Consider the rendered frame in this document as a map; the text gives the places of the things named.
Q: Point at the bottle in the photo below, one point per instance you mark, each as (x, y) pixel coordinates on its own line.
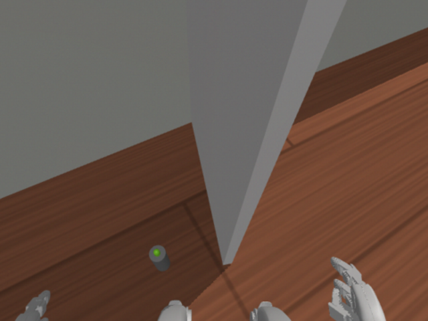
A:
(159, 257)

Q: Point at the right robot hand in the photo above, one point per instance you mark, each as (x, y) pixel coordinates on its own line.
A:
(362, 303)

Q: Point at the left robot hand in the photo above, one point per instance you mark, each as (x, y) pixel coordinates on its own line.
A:
(36, 308)

